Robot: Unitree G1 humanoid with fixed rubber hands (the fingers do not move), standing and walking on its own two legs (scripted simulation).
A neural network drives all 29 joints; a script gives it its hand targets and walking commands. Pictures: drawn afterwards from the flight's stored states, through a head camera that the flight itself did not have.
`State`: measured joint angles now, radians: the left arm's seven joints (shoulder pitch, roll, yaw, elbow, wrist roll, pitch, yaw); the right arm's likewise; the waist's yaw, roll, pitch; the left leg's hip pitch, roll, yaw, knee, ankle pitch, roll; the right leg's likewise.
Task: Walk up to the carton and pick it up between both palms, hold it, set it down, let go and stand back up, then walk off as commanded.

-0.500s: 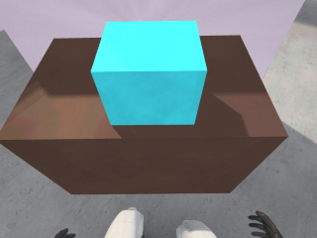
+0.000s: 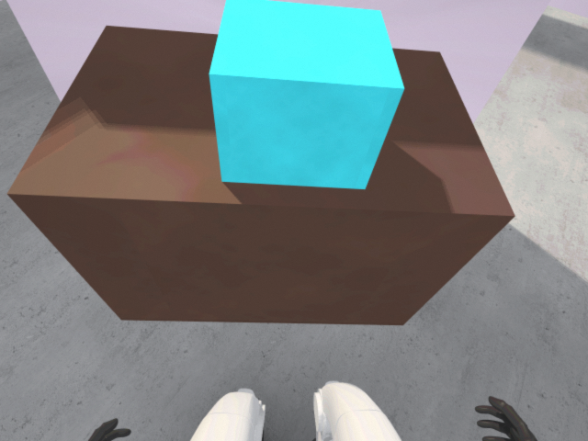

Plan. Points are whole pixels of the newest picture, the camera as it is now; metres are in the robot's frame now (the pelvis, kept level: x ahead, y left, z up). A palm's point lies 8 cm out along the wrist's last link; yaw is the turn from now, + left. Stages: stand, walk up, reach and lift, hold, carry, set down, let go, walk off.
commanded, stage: walk off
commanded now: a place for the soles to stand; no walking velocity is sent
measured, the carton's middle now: (299, 97) +0.67 +0.01 +0.04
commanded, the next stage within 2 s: none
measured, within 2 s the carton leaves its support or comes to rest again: neither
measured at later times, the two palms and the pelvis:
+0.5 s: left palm out of the picture -0.04 +0.25 -0.08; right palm out of the picture -0.04 -0.33 -0.11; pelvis -0.13 -0.04 +0.00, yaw -2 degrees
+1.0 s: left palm out of the picture -0.17 +0.25 -0.13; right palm out of the picture -0.19 -0.33 -0.07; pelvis -0.27 -0.02 +0.00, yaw -2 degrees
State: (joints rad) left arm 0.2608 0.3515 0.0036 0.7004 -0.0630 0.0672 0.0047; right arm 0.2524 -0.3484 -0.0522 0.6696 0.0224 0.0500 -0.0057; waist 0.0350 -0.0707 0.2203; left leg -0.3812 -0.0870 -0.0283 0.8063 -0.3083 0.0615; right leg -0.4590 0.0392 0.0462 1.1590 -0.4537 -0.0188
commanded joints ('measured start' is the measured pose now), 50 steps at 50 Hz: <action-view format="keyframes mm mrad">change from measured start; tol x16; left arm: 1 30 283 137 6 92 -18 11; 14 187 314 157 48 111 -36 -14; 18 -177 335 147 -39 118 -58 19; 50 92 263 134 3 80 -16 -14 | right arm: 1 13 -312 -99 -55 -39 -59 -31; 15 -128 -259 -91 -89 -38 -16 -41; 34 261 -291 -97 24 -50 -65 -32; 39 0 -374 -104 -55 -45 -75 -42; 50 2 -350 -107 -66 -43 -46 -33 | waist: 1 -52 199 -182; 12 3 303 -171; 15 81 -172 1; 17 -11 -9 69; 30 9 -183 -226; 34 -93 -110 -270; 35 -90 217 -213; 50 -41 328 -165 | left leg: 1 133 325 -509 -432 -150 94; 12 -196 289 -386 -453 -325 80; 15 -334 -98 -165 258 -326 -53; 20 -177 -71 -205 452 -123 -73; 30 -116 32 -52 246 -260 -39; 33 91 64 -30 -37 -129 0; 34 203 88 -97 -177 -54 25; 36 -65 439 -810 -519 -108 155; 50 -54 302 -526 -474 -186 132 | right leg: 1 -120 39 146 104 -57 -6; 7 40 13 54 22 -102 -1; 12 330 -40 -40 -446 -89 -43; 16 -124 -404 642 -978 -271 -62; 26 374 -307 361 -631 621 -181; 33 127 -273 301 -538 467 -189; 36 -128 72 79 16 -225 -10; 38 -101 72 160 117 -114 -16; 45 -28 32 95 114 -48 17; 50 132 -8 30 -199 -142 1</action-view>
